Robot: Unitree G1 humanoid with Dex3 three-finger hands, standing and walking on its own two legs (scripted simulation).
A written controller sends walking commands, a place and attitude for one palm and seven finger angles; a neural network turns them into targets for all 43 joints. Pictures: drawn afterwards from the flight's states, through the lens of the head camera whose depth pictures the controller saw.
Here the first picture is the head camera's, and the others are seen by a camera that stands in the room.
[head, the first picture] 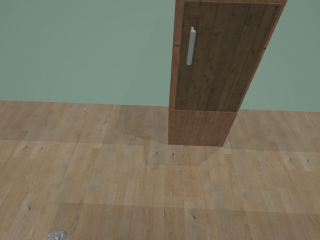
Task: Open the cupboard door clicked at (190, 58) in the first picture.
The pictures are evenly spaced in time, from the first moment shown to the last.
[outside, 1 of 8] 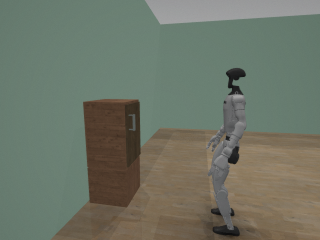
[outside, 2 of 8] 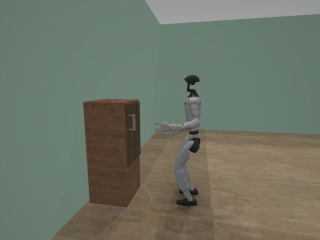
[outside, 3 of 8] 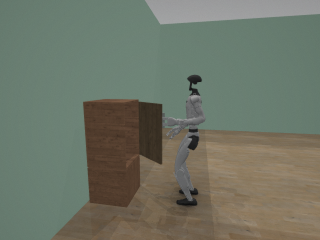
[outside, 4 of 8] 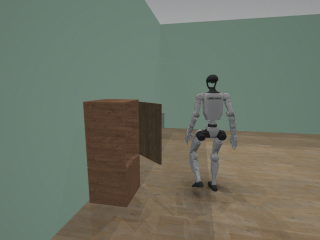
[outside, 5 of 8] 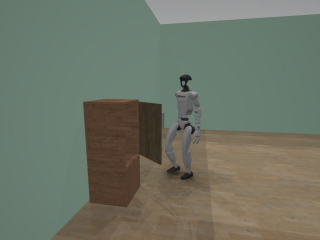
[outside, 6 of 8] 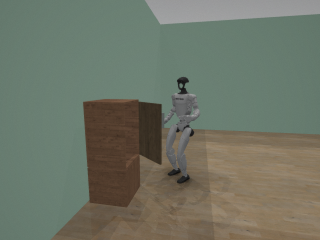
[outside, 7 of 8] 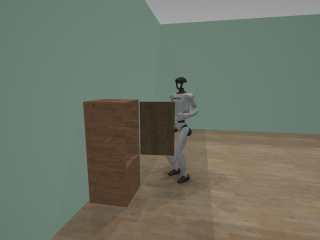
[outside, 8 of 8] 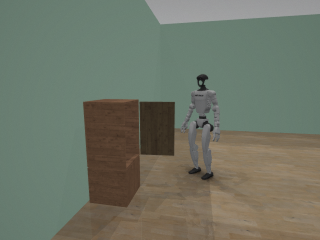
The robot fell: no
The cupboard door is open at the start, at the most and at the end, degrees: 0 96 95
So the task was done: yes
